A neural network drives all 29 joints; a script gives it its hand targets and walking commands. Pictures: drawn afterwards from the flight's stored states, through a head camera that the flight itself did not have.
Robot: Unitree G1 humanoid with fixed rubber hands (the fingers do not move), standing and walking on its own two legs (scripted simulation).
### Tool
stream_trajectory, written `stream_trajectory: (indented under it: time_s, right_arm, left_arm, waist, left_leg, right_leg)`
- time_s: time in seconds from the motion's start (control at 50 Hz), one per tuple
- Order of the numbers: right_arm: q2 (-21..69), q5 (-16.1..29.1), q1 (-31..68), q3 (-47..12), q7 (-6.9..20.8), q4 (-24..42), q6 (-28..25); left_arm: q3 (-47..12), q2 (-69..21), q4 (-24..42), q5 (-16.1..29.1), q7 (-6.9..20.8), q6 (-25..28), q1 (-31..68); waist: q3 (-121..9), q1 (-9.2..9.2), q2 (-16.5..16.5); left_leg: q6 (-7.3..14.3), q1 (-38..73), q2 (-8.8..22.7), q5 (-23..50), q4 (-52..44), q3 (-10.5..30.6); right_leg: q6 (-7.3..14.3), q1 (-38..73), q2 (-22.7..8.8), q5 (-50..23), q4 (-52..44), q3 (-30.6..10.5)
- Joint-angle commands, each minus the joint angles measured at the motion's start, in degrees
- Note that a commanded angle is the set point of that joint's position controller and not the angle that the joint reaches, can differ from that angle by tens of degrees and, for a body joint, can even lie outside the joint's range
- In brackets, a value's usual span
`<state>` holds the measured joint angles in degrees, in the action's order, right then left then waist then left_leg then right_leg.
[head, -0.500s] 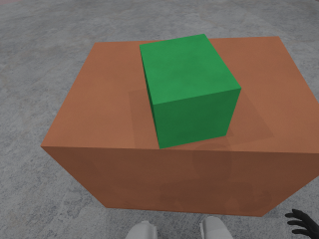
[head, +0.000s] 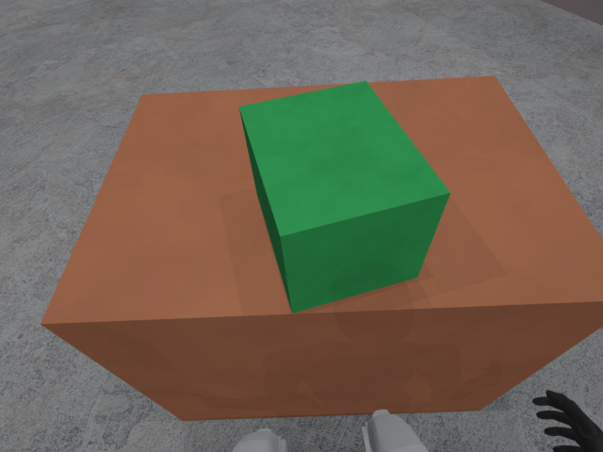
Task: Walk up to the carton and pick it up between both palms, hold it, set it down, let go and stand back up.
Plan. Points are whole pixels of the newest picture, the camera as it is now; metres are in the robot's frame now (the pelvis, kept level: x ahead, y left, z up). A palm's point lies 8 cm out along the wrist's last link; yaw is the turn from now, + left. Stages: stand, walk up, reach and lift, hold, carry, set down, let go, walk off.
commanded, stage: walk up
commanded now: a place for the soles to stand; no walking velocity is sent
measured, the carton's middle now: (330, 193) +0.46 -0.03 +0.07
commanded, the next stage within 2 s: none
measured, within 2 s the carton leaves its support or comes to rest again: neither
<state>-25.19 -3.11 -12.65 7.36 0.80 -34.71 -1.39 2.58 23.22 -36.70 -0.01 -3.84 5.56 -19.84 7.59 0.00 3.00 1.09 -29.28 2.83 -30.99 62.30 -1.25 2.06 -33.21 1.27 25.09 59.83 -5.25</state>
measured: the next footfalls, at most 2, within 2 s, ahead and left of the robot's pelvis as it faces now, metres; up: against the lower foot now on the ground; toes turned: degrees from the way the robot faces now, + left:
none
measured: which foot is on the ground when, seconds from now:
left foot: down 0.00-1.00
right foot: down 0.00-1.00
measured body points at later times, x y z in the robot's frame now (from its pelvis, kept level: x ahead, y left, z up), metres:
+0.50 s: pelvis +0.02 +0.00 +0.01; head +0.06 -0.01 +0.45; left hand +0.12 +0.31 -0.08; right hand +0.17 -0.33 -0.07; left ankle +0.03 +0.11 -0.67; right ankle +0.08 -0.16 -0.67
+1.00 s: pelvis -0.02 -0.03 +0.00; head +0.01 -0.04 +0.45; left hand +0.12 +0.28 -0.07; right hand +0.14 -0.36 -0.07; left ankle +0.03 +0.11 -0.66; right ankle +0.08 -0.16 -0.67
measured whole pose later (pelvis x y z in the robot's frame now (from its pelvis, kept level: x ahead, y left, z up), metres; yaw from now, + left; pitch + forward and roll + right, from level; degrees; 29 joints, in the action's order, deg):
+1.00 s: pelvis -0.02 -0.03 +0.00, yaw -1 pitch -4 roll +1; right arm -23.2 -2.4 -10.4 6.9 -0.2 -35.0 -1.4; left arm 2.4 23.2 -36.7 0.0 -2.1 4.0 -14.7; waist 7.6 0.0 0.4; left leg -0.1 -27.9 4.2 -29.5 61.2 -1.2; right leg -0.5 -32.8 2.2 22.7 59.7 -4.7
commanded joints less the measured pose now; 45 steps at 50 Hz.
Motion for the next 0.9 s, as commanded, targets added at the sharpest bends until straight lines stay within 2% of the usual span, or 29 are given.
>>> stream_trajectory:
  time_s: [0.0, 0.06, 0.1, 0.12, 0.14, 0.16, 0.2, 0.24, 0.26, 0.28, 0.3, 0.34, 0.36, 0.4, 0.42, 0.44, 0.48, 0.5, 0.54, 0.56, 0.58, 0.62, 0.64, 0.66, 0.7, 0.74, 0.78, 0.84, 0.88]
  right_arm:
    - [-17.8, 1.1, -5.2, 4.0, -1.1, -1.2, -2.5]
    - [-15.4, 1.3, 1.6, 3.1, -1.2, 0.9, -2.6]
    - [-12.0, 1.6, 2.2, 2.4, -0.4, 1.8, -2.2]
    - [-10.0, 2.3, 2.0, 1.7, -0.5, 2.7, -2.0]
    - [-8.2, 2.8, 2.5, 1.3, -0.6, 3.4, -1.6]
    - [-9.0, 2.9, 2.6, 1.5, -1.1, 3.2, -1.0]
    - [-9.4, 2.8, -0.3, 1.7, -1.1, 1.5, -1.3]
    - [-11.8, 1.8, -4.8, 2.7, -1.0, -0.9, -2.4]
    - [-14.2, 1.9, -5.6, 3.3, -1.0, -0.5, -2.9]
    - [-15.1, 1.8, -5.0, 3.2, -1.0, 0.0, -2.9]
    - [-15.2, 1.8, -3.9, 3.2, -0.9, 0.0, -2.8]
    - [-14.4, 1.8, 1.6, 3.0, -0.7, 1.5, -2.2]
    - [-11.7, 2.2, 3.6, 2.0, -0.5, 1.9, -1.8]
    - [-8.9, 2.9, 5.0, 1.3, -0.7, 3.3, -1.2]
    - [-8.4, 3.0, 4.0, 1.4, -1.0, 3.1, -0.6]
    - [-9.9, 2.9, 3.1, 1.4, -0.9, 2.4, -0.5]
    - [-9.9, 2.2, -0.4, 1.8, -0.7, 0.5, -1.1]
    - [-10.7, 1.7, -3.2, 2.4, -0.6, -0.8, -1.6]
    - [-14.8, 1.6, -4.6, 3.2, -0.6, -0.8, -2.3]
    - [-15.6, 1.5, -3.4, 3.3, -0.5, -0.7, -2.4]
    - [-16.1, 1.4, -0.9, 3.3, -0.5, -0.5, -2.4]
    - [-13.8, 1.7, 4.4, 2.4, -0.3, 0.9, -1.7]
    - [-12.2, 1.9, 4.5, 2.0, -0.3, 1.4, -1.6]
    - [-11.4, 3.7, 4.7, 1.4, -1.0, 1.0, -1.4]
    - [-9.6, 4.2, 3.2, 1.1, -1.6, 0.1, -1.0]
    - [-9.4, 4.0, 1.7, 1.3, -1.9, -0.6, -1.0]
    - [-11.8, 3.5, -1.4, 2.1, -2.1, -1.4, -1.2]
    - [-15.2, 2.9, 2.4, 2.5, -2.0, -0.8, -1.5]
    - [-15.0, 2.4, 7.6, 2.1, -2.1, 0.1, -1.1]
  left_arm:
    - [3.8, 15.3, 1.1, -1.5, -0.3, -0.1, 6.6]
    - [4.6, 15.0, -1.6, -1.3, 0.7, 1.0, -1.6]
    - [4.9, 14.5, -2.0, -1.7, 0.5, 2.2, -4.0]
    - [5.8, 16.1, -2.2, -1.7, 0.2, 2.8, -5.2]
    - [6.4, 19.0, -2.1, -1.7, -0.1, 2.8, -6.6]
    - [6.2, 19.4, -1.6, -1.1, -0.2, 2.5, -5.9]
    - [5.2, 18.6, -0.3, -1.3, -0.3, 1.7, 0.5]
    - [3.3, 14.1, 0.5, -1.1, -0.1, 1.0, 5.6]
    - [2.6, 12.4, 0.8, -0.7, -0.1, 0.6, 4.9]
    - [2.7, 13.2, 0.8, -0.6, -0.4, 0.5, 5.2]
    - [3.0, 14.2, 0.5, -0.7, -0.3, 0.6, 5.4]
    - [3.7, 14.1, -1.1, -1.1, 0.3, 1.6, 0.4]
    - [4.2, 14.9, -1.8, -1.4, 0.4, 2.2, -1.6]
    - [5.3, 18.3, -2.4, -1.5, 0.2, 2.8, -5.8]
    - [5.4, 19.0, -2.5, -1.2, 0.1, 2.4, -5.4]
    - [5.3, 20.0, -1.5, -1.1, -0.2, 2.0, -2.9]
    - [4.3, 17.3, -0.8, -1.4, -0.1, 1.1, 2.5]
    - [3.6, 14.8, -0.2, -1.4, 0.0, 0.8, 5.3]
    - [2.6, 12.5, 0.6, -0.9, 0.0, 0.3, 7.3]
    - [2.9, 13.9, 0.8, -1.2, -0.1, 0.2, 7.0]
    - [3.4, 15.0, -0.4, -1.1, 0.2, 0.4, 4.6]
    - [3.9, 14.5, -2.2, -1.3, 0.7, 1.6, 0.0]
    - [4.2, 14.9, -2.0, -1.4, 0.7, 2.2, -1.6]
    - [4.4, 15.6, -0.2, -1.5, 1.1, 1.2, 3.2]
    - [4.3, 16.0, 1.3, -0.9, 1.0, 0.3, 4.1]
    - [3.9, 16.1, 1.5, -0.5, 0.7, -0.4, 6.0]
    - [3.0, 13.9, 2.2, -0.8, 0.9, -1.2, 9.5]
    - [3.1, 12.9, 1.6, -0.5, 0.7, -2.5, 6.6]
    - [4.0, 13.2, 0.0, -1.3, 1.5, -2.2, 3.3]
  waist:
    - [-1.3, 4.74, -0.1]
    - [-7.0, 0.03, 4.1]
    - [-12.4, -0.65, 3.7]
    - [-14.6, -0.97, -1.5]
    - [-16.2, -1.49, -6.7]
    - [-16.9, -1.38, -6.3]
    - [-14.4, 1.29, -7.7]
    - [-13.3, 5.22, 0.0]
    - [-12.1, 4.95, 4.8]
    - [-9.6, 4.11, 4.0]
    - [-8.7, 3.47, 3.6]
    - [-11.3, 0.66, 2.9]
    - [-12.7, -0.31, 0.9]
    - [-17.1, -1.86, -5.7]
    - [-17.2, -1.17, -7.8]
    - [-15.8, -0.48, -8.3]
    - [-13.3, 2.62, -7.5]
    - [-12.8, 4.86, -2.8]
    - [-10.1, 5.43, 5.2]
    - [-7.9, 4.59, 3.9]
    - [-7.6, 2.75, 2.9]
    - [-9.5, -0.17, 1.7]
    - [-11.4, -0.18, 0.9]
    - [-11.1, 0.68, -5.7]
    - [-14.6, 1.36, -6.6]
    - [-15.4, 2.58, -7.2]
    - [-13.0, 4.31, -5.7]
    - [-9.0, 1.06, 1.8]
    - [-6.6, -1.63, 2.7]
  left_leg:
    - [8.8, 11.6, 20.2, -14.8, -44.5, 43.1]
    - [8.8, 10.7, 14.8, 8.1, -30.1, 24.8]
    - [7.7, 6.8, 9.0, 25.7, -18.4, 12.8]
    - [4.6, 0.7, 5.2, 25.5, -10.1, 7.8]
    - [1.4, -3.0, 0.6, 17.6, -2.4, 3.1]
    - [0.8, -1.9, -0.5, 8.4, -1.4, 3.0]
    - [2.0, 2.4, 0.5, 6.7, -10.0, 4.9]
    - [5.7, 15.9, 6.7, 9.1, -22.8, 15.0]
    - [9.0, 19.9, 13.4, 11.1, -29.0, 26.0]
    - [12.6, 18.0, 18.1, 16.6, -31.1, 30.4]
    - [13.9, 16.2, 18.7, 20.6, -29.8, 29.4]
    - [11.5, 10.9, 14.0, 21.0, -23.7, 19.9]
    - [8.6, 6.2, 9.4, 22.9, -18.8, 14.4]
    - [1.8, -1.5, 0.0, 16.4, -3.7, 2.6]
    - [1.0, -3.0, -1.2, 6.8, -1.6, 1.8]
    - [1.1, -1.5, -1.4, 1.8, -4.2, 2.2]
    - [3.2, 6.5, 0.5, 3.3, -13.8, 6.4]
    - [5.0, 13.7, 3.7, 2.2, -19.4, 11.0]
    - [12.1, 16.8, 16.7, 0.8, -34.8, 30.2]
    - [13.2, 15.0, 19.8, 5.2, -35.7, 33.1]
    - [14.5, 12.6, 19.3, 6.5, -33.4, 30.8]
    - [10.8, 6.1, 12.1, 11.9, -26.0, 19.2]
    - [7.7, 4.3, 8.1, 16.5, -20.1, 13.5]
    - [4.8, 2.1, 5.7, 25.3, -14.9, 9.8]
    - [2.2, 5.4, 1.0, 23.2, -7.9, 3.6]
    - [2.9, 9.9, 0.5, 19.8, -8.6, 4.5]
    - [6.7, 12.6, 6.4, 17.2, -17.3, 12.0]
    - [14.5, 4.2, 17.6, 16.6, -27.3, 22.9]
    - [12.2, -4.3, 15.3, 11.1, -25.8, 19.6]
  right_leg:
    - [0.2, -19.2, -0.3, 4.9, 7.0, -1.8]
    - [0.4, -3.6, -2.6, 3.2, -3.0, 4.5]
    - [1.9, 10.2, -1.6, -13.4, -11.9, 3.3]
    - [5.0, 17.2, -4.2, -23.5, -13.7, -5.2]
    - [11.0, 19.3, -11.1, -24.4, -18.0, -19.8]
    - [15.5, 18.5, -14.9, -25.6, -19.8, -27.7]
    - [14.2, 12.3, -12.6, -20.9, -17.3, -25.9]
    - [6.7, -3.8, -5.7, -19.9, -5.1, -10.4]
    - [2.3, -10.1, -0.4, -13.6, 3.4, -0.2]
    - [0.6, -11.7, -1.1, -1.4, 3.0, 4.1]
    - [0.7, -9.5, -2.0, 5.4, 1.6, 4.4]
    - [1.7, 3.4, -2.3, -4.4, -7.4, 4.8]
    - [3.1, 9.9, -2.5, -15.3, -10.9, -0.3]
    - [11.4, 18.6, -11.0, -24.1, -18.1, -19.4]
    - [14.3, 19.8, -13.7, -22.8, -21.0, -27.5]
    - [15.3, 16.6, -14.2, -20.1, -21.5, -29.4]
    - [11.7, 5.9, -11.2, -15.2, -17.4, -24.3]
    - [8.2, -3.0, -7.9, -14.1, -12.2, -16.2]
    - [1.3, -11.8, 0.5, -3.0, 2.3, 2.8]
    - [0.6, -11.7, -1.5, 7.4, 2.9, 3.2]
    - [0.6, -6.9, -2.4, 9.0, 1.2, 4.3]
    - [1.7, 5.8, -1.6, -3.8, -8.5, 4.7]
    - [3.4, 10.3, -2.2, -13.0, -11.8, -0.7]
    - [5.7, 10.6, -3.8, -28.7, -10.9, -6.3]
    - [10.7, 10.8, -8.0, -37.5, -12.4, -14.2]
    - [11.3, 6.2, -8.8, -36.4, -12.2, -15.8]
    - [6.5, -1.1, -4.5, -29.4, -5.6, -8.8]
    - [1.7, 0.6, -0.1, -7.0, 4.4, 3.2]
    - [2.5, 7.9, -0.1, -4.4, -1.0, 3.2]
